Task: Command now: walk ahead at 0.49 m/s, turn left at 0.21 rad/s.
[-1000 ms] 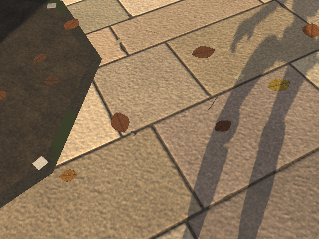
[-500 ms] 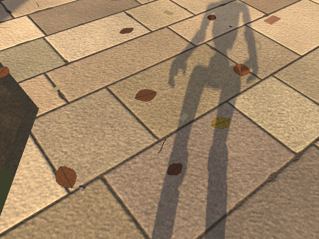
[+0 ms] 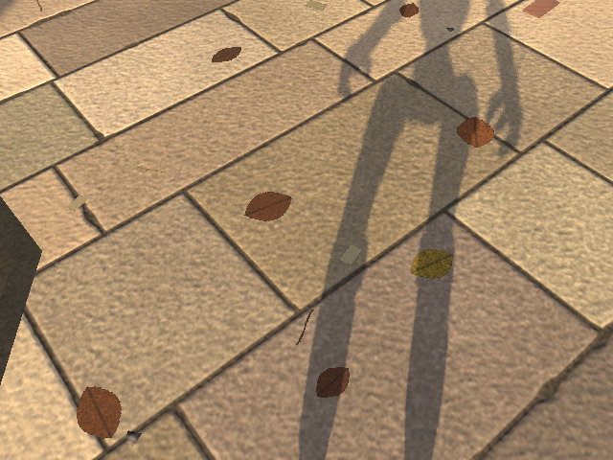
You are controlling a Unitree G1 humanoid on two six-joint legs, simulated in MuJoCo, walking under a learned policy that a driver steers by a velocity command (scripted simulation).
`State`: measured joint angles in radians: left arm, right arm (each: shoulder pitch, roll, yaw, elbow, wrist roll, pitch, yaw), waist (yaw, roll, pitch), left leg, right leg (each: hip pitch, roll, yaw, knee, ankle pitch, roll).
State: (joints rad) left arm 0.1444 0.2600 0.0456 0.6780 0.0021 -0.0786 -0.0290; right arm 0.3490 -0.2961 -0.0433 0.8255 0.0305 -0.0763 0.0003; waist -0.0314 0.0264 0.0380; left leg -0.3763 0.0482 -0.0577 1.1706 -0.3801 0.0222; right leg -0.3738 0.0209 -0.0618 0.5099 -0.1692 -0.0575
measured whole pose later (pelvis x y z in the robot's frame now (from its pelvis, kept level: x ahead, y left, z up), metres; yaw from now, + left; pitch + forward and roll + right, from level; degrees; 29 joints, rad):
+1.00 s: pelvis +0.32 +0.00 +0.00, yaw +16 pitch +0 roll +1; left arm 0.22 0.21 0.02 0.82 0.01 -0.02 0.02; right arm 0.19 -0.22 -0.03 0.75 -0.02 0.01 -0.01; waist 0.00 0.01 0.01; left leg -0.31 -0.03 -0.04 0.55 -0.23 0.00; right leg -0.25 -0.02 0.01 0.58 -0.32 0.01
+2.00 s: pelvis +0.34 -0.02 +0.01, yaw +16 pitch -2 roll +0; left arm 0.25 0.20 0.01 1.07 0.00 -0.01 0.03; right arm 0.19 -0.21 -0.04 1.11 0.00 0.01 -0.05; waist 0.00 0.01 0.04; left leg -0.21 0.02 -0.06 0.46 -0.22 -0.04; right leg -0.14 0.03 -0.01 0.46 -0.29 -0.03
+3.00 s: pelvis +0.39 +0.03 +0.00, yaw +16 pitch +1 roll +0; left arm 0.43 0.24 0.05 1.06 -0.03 -0.04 0.03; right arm 0.25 -0.21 -0.04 1.09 0.03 -0.09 -0.01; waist 0.02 -0.04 -0.02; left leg -0.31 0.02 0.06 0.61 -0.34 0.05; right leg -0.09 -0.02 0.01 0.43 -0.36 -0.01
